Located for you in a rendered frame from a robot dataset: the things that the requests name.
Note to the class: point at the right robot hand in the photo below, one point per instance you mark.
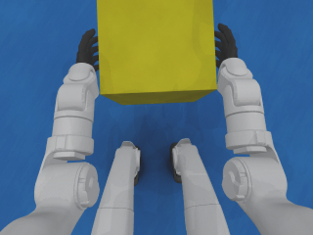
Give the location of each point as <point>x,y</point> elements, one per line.
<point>226,45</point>

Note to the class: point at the robot right upper arm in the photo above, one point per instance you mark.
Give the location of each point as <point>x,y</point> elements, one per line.
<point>259,186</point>

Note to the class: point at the robot left upper arm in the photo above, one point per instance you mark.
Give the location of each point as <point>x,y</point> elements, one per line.
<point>63,192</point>

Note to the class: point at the right robot forearm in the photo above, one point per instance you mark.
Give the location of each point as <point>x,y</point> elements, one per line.
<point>244,113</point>

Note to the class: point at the robot right foot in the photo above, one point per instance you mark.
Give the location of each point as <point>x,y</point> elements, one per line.
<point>177,177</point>

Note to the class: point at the robot left foot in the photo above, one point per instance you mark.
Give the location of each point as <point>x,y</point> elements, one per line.
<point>136,178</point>

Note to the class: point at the left robot forearm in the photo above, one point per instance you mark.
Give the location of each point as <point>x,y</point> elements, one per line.
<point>71,138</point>

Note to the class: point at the carton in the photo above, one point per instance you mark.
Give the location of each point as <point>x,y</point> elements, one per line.
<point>156,51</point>

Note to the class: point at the robot foot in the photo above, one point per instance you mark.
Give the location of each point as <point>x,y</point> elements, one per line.
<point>177,177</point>
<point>136,178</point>

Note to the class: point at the left robot hand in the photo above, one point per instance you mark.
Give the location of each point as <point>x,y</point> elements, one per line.
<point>86,51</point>

